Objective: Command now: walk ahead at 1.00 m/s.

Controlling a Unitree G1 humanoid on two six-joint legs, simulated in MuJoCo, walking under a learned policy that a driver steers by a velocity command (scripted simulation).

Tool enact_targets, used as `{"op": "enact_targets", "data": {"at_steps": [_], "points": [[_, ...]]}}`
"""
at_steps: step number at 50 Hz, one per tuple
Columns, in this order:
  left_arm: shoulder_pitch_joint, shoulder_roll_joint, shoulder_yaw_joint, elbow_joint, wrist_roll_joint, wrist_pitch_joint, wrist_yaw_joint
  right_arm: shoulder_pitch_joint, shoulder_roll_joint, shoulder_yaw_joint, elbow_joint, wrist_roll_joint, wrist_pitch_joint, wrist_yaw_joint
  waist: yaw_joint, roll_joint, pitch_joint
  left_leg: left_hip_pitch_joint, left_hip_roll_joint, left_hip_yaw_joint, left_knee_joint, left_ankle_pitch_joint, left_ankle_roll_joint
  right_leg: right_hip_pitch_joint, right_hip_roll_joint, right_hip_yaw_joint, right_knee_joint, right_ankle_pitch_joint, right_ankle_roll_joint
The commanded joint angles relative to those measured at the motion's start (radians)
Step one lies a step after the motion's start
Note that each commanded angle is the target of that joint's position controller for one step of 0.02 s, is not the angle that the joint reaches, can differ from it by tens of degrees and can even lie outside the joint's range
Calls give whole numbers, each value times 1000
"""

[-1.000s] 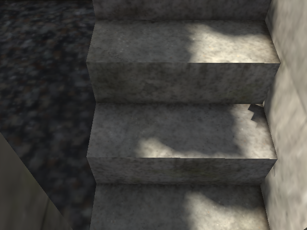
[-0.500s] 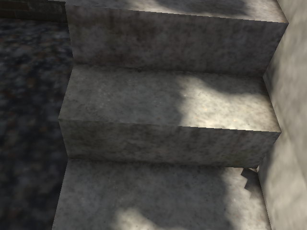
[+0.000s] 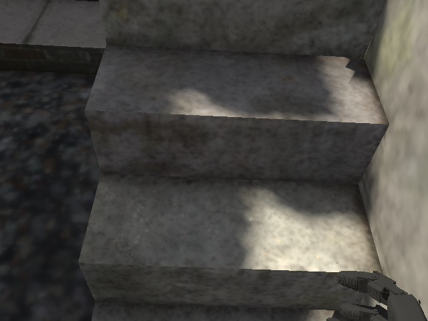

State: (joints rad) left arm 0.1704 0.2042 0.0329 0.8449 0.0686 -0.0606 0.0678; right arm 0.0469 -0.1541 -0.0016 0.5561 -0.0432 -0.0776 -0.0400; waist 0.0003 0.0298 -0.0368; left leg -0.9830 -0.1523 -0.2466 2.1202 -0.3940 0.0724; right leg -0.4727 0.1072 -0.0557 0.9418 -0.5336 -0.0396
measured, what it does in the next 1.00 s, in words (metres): climbs: left foot 0.21 m higher, then right foot 0.21 m higher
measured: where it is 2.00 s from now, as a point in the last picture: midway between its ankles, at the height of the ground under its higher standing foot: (221, 231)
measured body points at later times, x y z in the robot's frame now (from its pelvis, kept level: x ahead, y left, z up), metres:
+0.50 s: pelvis +0.23 +0.14 +0.20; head +0.24 +0.17 +0.65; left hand +0.44 +0.36 +0.12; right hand +0.28 -0.11 +0.08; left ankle +0.25 +0.21 -0.47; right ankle +0.22 -0.01 -0.19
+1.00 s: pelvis +0.52 +0.17 +0.37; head +0.50 +0.19 +0.82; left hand +0.64 +0.42 +0.25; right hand +0.61 -0.10 +0.28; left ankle +0.41 +0.28 -0.16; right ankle +0.49 +0.11 -0.27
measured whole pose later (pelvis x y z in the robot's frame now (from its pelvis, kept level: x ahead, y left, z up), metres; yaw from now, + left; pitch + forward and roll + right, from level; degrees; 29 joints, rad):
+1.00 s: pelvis +0.52 +0.17 +0.37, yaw -1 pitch +2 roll -4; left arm 0.21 0.22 0.06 0.83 0.02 -0.04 0.06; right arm 0.34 -0.23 -0.06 0.72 -0.04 -0.08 -0.05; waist 0.02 0.03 -0.09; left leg -0.61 -0.09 -0.15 1.71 0.01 -0.03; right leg -0.55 0.14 -0.16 1.16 -0.66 -0.17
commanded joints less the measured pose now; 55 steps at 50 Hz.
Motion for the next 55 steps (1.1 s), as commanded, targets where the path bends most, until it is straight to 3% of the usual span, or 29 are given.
{"op": "enact_targets", "data": {"at_steps": [1, 3, 6, 10, 12, 14, 15, 16, 17, 18, 19, 20, 22, 24, 26, 29, 30, 35, 37, 38, 41, 42, 43, 44, 45, 48, 49, 53, 55], "points": [[-70, 106, 33, -49, -31, -77, -13, -33, -117, -7, -89, 7, 37, -2, -67, 16, 98, -13, 58, 108, -137, 42, -71, -110, -266, 315, -588, 333, -147], [58, 174, 39, -45, -43, -104, 7, -183, -95, -5, -159, 14, 44, -14, 20, -38, 140, -236, 82, 197, 42, -136, -91, 90, -330, 339, -695, 587, -214], [338, 180, 79, 47, -24, -136, 11, -450, 19, 31, -306, -21, 4, 9, 155, -136, 116, -757, 158, 34, 210, -464, 12, 653, -406, 353, -655, 616, -147], [408, 164, 74, 75, -57, -93, 13, -663, 56, 83, -451, -21, 51, 63, 144, -52, 86, -438, 197, 264, -203, -334, -4, 439, -353, 203, -923, 592, -67], [288, 243, 71, -11, -65, -76, 7, -439, 100, 102, -386, 4, 98, 118, 54, -2, -104, 353, 151, 408, -674, -119, 32, 187, -333, 34, -1010, 1067, -66], [115, 360, 98, -72, -77, -119, -52, 188, -62, 27, -179, 0, 122, 91, -194, -201, -441, 761, 50, 364, -787, -203, 46, 367, -400, 47, -500, 2128, -88], [-74, 413, 133, -108, -125, -136, -98, 458, -210, -60, -98, -8, 122, 61, -381, -174, -512, 931, 64, 242, -1009, -179, 112, 296, -357, 89, -22, 2188, -74], [-77, 240, 99, -169, -122, -117, -141, 428, -290, -96, 9, -11, 79, 40, -285, 236, -545, 1079, 275, -287, -1392, -248, 166, -71, -57, 140, 386, 791, -2], [-21, 54, 59, -205, -47, -86, -127, 328, -280, -116, 26, 21, 70, 33, -180, 305, -573, 1052, 392, -542, -1571, -454, 114, -263, 77, 330, 898, 425, 13], [-18, -74, 37, -238, -23, -53, -101, 196, -234, -107, 39, 44, 69, 43, -60, 209, -406, 895, 369, -438, -1567, -562, 56, -414, 45, 300, 1107, 426, 3], [-29, -61, 22, -265, 1, -46, -90, 157, -132, -70, 51, 48, 70, 36, -5, 102, -212, 738, 354, -395, -1608, -519, 20, -478, 1, 229, 1176, 422, 3], [10, -59, 26, -257, -16, -60, -90, 91, -49, -40, 37, 43, 54, 23, 51, 38, -60, 586, 339, -374, -1627, -488, -9, -524, -19, 264, 1136, 416, -7], [-18, -152, -9, -291, -26, -22, -89, 56, -27, -35, 93, 7, 18, 17, 97, 118, 8, 548, 336, -354, -1626, -381, 20, -666, 39, 300, 1417, 322, -58], [-24, -175, -25, -300, -56, 10, -59, 153, -24, -30, 165, 5, -12, 37, 105, 32, 43, 559, 329, -187, -1629, -203, -23, -747, 60, 309, 1434, 346, -60], [-77, -101, -14, -319, -62, 24, -34, 157, -100, -47, 194, 18, -53, 59, 105, -57, 84, 476, 301, -60, -1728, -68, -55, -705, 87, 268, 1340, 402, -53], [-210, -157, -31, -381, -69, 62, -5, 302, -118, -35, 267, -1, -77, 42, 71, 7, 152, 664, 345, -2, -1774, 170, 24, -988, 145, 183, 1723, 227, -73], [-251, -144, -28, -398, -73, 72, -3, 364, -108, -29, 282, 10, -75, 40, 58, -71, 165, 712, 326, 78, -1767, 271, -7, -1011, 129, 155, 1679, 214, -74], [-440, -164, -69, -514, -81, 116, -69, 618, -124, -37, 394, 23, -71, -9, 11, -14, 157, 832, 324, 155, -1970, 452, -48, -953, 15, -71, 1242, 248, -97], [-356, -170, -83, -475, -95, 124, -68, 547, -108, -39, 378, 22, -57, -26, 86, 85, 56, 816, 291, 388, -1937, 1249, -68, -565, 2, -206, 993, 191, -169], [-301, -143, -78, -439, -119, 141, -57, 500, -141, -44, 351, 52, -53, -58, 125, 93, -79, 812, 311, 393, -1898, 1652, -66, -312, 32, -187, 804, 160, -179], [-86, 49, 2, -316, -111, 113, -36, 486, -344, -102, 248, 112, -53, -70, 168, 226, -208, 966, 437, 316, -1516, 2336, 22, -5, 97, -137, 418, -96, -148], [-99, 54, 1, -296, -80, 100, -40, 488, -340, -106, 227, 107, -46, -55, 158, 210, -202, 976, 420, 273, -1349, 2174, 42, 62, 116, -72, 201, -139, -160], [-47, 47, 6, -251, -37, 81, -60, 477, -298, -102, 197, 86, -45, -41, 181, 112, -217, 809, 314, 232, -992, 1527, 18, 206, 0, 184, 92, -29, -244], [-99, 81, 24, -220, -52, 69, -58, 440, -116, -73, 132, 73, -44, -7, 77, -294, -214, 405, -10, 163, -592, 280, -67, 289, -287, 658, -85, 332, -406], [-122, 22, 21, -233, -67, 55, -24, 365, -118, -81, 136, 8, -32, -3, 96, -38, -136, 295, 13, 25, -359, 244, -79, 148, -303, 674, -182, 403, -461], [-66, -17, 4, -77, -37, -12, 4, 387, -14, -39, 117, -14, -3, -1, -61, -16, 82, 123, 51, 19, -281, 27, -51, -99, -280, 503, -253, 389, -401], [-88, -36, 2, -70, -46, -33, 3, 407, -80, -52, 148, -21, 12, -14, -74, 13, 96, 142, 62, 23, -277, 133, -90, -63, -295, 514, -284, 583, -360], [143, 88, 29, -24, 0, -70, 21, 99, -170, -64, 83, 36, -4, 38, 94, -13, 74, -200, 41, 100, -519, -330, -87, 513, -265, 459, -197, 1031, -342], [-32, 133, 42, -86, 8, -26, 29, 193, -146, -32, 71, 67, -1, 55, -58, -118, -23, 246, 90, 360, -1132, -234, -108, 317, -118, 198, -216, 1007, -221]]}}
Next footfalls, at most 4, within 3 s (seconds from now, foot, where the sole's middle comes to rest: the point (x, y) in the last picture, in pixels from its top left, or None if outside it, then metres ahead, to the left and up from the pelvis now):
0.28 left None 0.29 0.21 -0.51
0.84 right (173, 231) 0.53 0.11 -0.30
1.16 left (116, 210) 0.56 0.23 -0.28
1.64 right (222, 65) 0.82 0.01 -0.07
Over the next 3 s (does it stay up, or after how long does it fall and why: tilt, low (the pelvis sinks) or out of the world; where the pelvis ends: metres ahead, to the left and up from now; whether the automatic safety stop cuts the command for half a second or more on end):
stays up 0.15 -0.02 0.19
